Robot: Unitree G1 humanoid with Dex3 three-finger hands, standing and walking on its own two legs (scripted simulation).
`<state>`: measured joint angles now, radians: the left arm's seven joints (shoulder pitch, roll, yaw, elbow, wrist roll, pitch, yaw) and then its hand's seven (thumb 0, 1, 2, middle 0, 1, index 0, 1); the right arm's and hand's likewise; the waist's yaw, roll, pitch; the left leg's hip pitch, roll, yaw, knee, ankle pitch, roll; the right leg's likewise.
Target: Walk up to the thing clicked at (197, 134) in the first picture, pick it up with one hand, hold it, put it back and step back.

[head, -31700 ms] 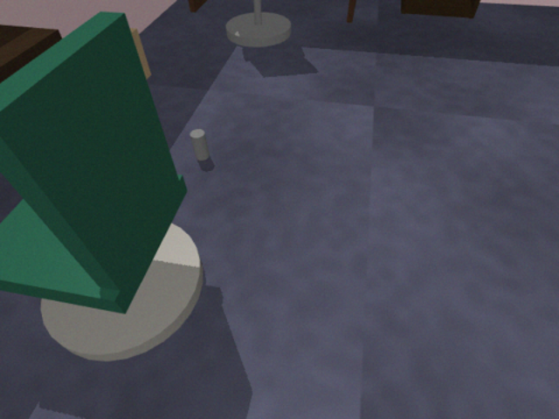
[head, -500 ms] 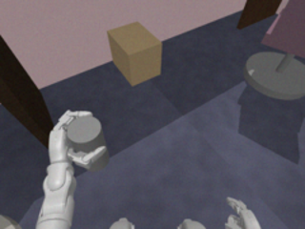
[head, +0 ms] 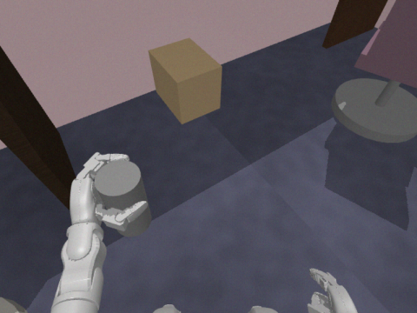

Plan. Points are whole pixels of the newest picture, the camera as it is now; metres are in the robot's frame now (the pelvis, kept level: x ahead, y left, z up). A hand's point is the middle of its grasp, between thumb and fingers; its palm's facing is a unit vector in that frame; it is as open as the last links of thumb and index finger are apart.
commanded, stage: hold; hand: left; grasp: from the side
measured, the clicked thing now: (126, 201) +0.33 +0.17 +0.02
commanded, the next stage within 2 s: crouch in 1.90 s
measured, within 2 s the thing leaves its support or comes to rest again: neither
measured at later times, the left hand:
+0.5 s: hand (122, 191) +0.32 +0.16 +0.06, palm faces +0.12 -0.99 -0.01, open 11.0 cm
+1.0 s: hand (122, 191) +0.33 +0.16 +0.06, palm faces +0.12 -0.99 -0.01, open 11.0 cm
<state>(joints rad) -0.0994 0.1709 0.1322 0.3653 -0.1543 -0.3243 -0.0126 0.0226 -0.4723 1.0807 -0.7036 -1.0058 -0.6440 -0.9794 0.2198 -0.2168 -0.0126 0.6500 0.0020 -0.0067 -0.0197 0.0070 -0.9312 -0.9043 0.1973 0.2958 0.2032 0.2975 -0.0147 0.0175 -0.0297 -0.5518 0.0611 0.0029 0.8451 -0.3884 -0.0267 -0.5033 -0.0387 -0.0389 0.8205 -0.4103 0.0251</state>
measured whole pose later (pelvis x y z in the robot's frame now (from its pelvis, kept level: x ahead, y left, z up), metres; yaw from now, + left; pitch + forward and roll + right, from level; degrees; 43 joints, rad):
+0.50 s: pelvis +0.00 +0.00 +0.00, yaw +0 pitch +5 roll -1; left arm -0.12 0.16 0.13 0.39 -0.15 -0.34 -0.01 0.02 -0.47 1.08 -0.70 -1.01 -0.64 -0.98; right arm 0.23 -0.22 -0.01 0.66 0.00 -0.02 -0.02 0.01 -0.93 -0.91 0.20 0.30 0.20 0.30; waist -0.02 0.02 -0.02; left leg -0.53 0.06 0.01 0.82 -0.37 -0.02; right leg -0.49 -0.04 -0.03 0.80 -0.39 0.03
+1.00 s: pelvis -0.01 +0.00 +0.00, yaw +0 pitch +5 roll -1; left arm -0.13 0.16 0.13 0.40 -0.15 -0.35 -0.01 0.02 -0.47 1.08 -0.70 -1.01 -0.64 -0.98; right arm 0.22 -0.22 -0.01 0.66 0.00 -0.02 -0.02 0.01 -0.93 -0.91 0.20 0.30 0.20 0.30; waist -0.02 0.02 -0.02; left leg -0.54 0.06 0.01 0.83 -0.37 -0.02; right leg -0.49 -0.04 -0.03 0.80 -0.39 0.03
